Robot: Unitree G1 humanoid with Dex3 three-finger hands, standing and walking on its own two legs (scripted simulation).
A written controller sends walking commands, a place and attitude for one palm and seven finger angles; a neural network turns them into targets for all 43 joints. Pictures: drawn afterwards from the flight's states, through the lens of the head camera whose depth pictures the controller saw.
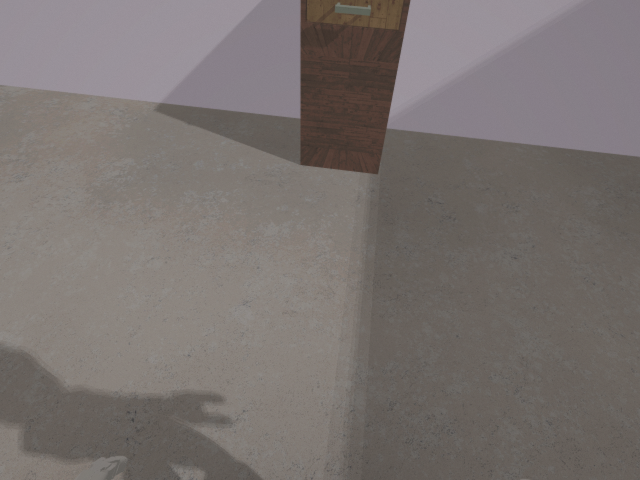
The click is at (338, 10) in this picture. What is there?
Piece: drawer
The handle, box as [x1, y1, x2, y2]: [335, 2, 370, 15]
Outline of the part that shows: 335,5 335,12 369,15 370,5 368,5 367,7 340,5 338,2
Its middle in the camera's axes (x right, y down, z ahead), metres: +0.12 -0.85 +1.43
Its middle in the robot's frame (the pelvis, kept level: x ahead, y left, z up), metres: +1.65 -0.04 +0.00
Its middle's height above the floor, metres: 0.77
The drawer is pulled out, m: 0.00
